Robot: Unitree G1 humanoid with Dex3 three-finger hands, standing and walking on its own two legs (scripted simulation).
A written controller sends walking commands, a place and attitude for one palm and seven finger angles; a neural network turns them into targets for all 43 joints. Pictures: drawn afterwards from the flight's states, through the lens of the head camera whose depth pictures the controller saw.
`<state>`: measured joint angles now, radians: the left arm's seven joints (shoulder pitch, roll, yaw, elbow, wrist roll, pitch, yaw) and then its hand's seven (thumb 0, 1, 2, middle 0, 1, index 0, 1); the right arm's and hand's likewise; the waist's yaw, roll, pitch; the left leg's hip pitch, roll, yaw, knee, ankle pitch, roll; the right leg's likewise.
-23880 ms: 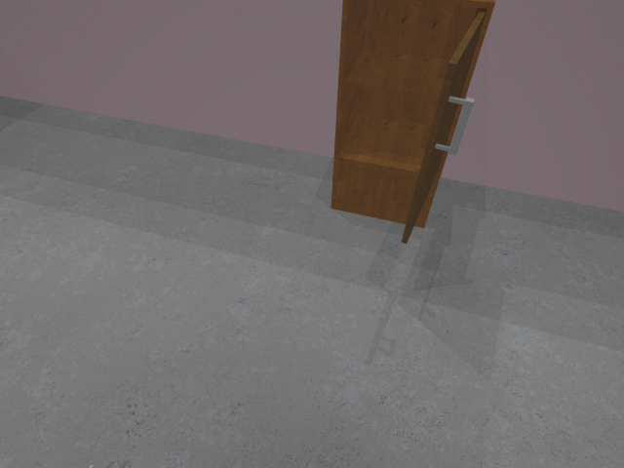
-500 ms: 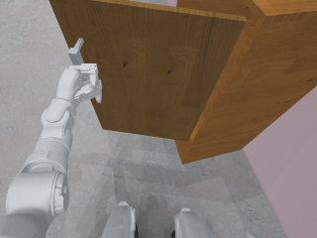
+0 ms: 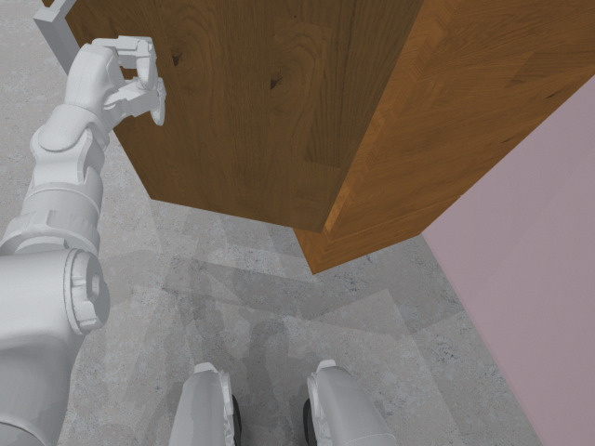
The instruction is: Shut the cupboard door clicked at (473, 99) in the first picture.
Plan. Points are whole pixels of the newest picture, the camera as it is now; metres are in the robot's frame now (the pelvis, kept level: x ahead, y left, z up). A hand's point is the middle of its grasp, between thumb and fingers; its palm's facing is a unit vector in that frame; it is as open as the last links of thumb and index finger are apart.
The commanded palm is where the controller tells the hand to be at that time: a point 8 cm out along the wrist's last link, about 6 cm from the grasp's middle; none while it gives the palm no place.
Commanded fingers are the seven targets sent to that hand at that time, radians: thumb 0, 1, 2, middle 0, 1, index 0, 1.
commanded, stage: push the door shut along its arc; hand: left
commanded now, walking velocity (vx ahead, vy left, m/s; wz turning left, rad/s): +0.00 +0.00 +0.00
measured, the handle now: (86, 62) +0.59 +0.21 +0.09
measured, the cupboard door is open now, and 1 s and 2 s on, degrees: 58 49 49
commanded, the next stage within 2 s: pull the fist back off the door in 0.36 s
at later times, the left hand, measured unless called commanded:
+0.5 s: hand (175, 70) +0.57 +0.10 +0.10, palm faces -0.34 -0.94 +0.01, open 3.4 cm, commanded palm +0.58 +0.11 +0.09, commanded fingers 0.00 0.90 0.90 -1.30 -1.50 -1.30 -1.50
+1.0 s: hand (190, 83) +0.54 +0.08 +0.10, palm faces +0.13 -0.99 -0.03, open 3.1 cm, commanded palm +0.50 +0.12 +0.09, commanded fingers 0.00 0.90 0.90 -1.30 -1.50 -1.30 -1.50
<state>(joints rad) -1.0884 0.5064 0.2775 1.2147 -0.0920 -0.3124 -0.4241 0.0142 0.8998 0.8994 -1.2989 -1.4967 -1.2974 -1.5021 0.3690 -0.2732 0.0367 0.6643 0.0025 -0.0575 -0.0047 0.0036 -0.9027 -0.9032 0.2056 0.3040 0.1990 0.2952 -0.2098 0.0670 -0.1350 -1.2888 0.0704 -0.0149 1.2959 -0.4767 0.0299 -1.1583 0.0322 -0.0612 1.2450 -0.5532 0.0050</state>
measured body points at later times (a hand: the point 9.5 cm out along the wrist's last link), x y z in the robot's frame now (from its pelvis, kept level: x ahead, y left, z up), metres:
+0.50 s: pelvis +0.01 +0.00 -0.01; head +0.18 +0.03 +0.40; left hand +0.58 +0.15 +0.10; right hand +0.01 -0.28 -0.11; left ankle +0.06 +0.10 -0.61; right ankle +0.02 -0.13 -0.61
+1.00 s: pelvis +0.03 -0.02 +0.03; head +0.16 -0.02 +0.46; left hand +0.53 +0.13 +0.10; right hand +0.01 -0.26 -0.09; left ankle +0.06 +0.10 -0.61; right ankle +0.02 -0.13 -0.61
